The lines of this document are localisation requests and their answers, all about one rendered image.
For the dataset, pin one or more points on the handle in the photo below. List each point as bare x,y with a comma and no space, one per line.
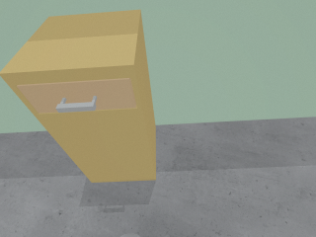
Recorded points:
76,107

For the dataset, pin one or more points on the cabinet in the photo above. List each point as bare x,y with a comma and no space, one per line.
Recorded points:
114,145

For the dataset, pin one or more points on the drawer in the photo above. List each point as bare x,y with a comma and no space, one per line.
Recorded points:
111,94

